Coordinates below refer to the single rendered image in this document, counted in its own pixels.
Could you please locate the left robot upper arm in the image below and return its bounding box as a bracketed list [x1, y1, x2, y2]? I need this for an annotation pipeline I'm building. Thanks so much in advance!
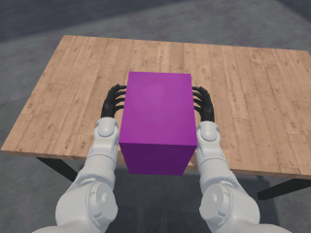
[32, 182, 119, 233]

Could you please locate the carton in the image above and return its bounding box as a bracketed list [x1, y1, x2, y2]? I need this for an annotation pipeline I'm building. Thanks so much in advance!
[119, 71, 198, 176]

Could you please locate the robot right forearm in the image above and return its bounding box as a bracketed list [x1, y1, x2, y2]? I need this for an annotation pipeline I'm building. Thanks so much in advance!
[195, 120, 249, 196]

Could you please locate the table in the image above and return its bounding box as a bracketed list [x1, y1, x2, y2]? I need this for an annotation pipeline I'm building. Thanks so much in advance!
[0, 35, 311, 200]

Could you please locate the right robot upper arm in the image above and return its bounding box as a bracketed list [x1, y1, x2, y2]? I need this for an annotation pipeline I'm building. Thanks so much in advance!
[199, 183, 292, 233]

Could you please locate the right robot hand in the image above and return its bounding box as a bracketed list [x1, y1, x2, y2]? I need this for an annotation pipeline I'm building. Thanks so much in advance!
[192, 86, 215, 122]

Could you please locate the robot left forearm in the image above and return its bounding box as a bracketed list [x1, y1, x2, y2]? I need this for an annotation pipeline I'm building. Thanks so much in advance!
[55, 116, 120, 218]

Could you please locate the left robot hand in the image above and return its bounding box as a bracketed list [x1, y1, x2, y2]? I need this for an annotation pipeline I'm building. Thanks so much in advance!
[100, 84, 127, 118]

